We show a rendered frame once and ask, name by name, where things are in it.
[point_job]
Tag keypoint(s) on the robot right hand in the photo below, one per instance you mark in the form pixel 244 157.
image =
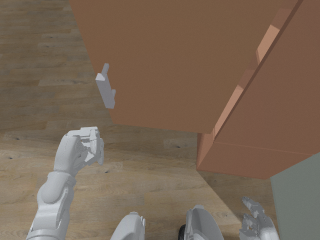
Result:
pixel 262 228

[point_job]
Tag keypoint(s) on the robot left thigh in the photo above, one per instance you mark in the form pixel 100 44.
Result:
pixel 131 227

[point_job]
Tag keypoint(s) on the handle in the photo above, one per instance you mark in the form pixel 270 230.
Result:
pixel 104 87

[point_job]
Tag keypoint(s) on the robot left hand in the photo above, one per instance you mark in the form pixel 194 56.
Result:
pixel 70 149

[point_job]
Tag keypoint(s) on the robot right shin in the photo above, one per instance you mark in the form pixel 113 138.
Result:
pixel 186 236

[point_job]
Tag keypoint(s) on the cupboard door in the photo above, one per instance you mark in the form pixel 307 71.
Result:
pixel 173 63

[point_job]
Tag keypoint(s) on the left robot forearm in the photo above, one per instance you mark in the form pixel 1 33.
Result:
pixel 54 199

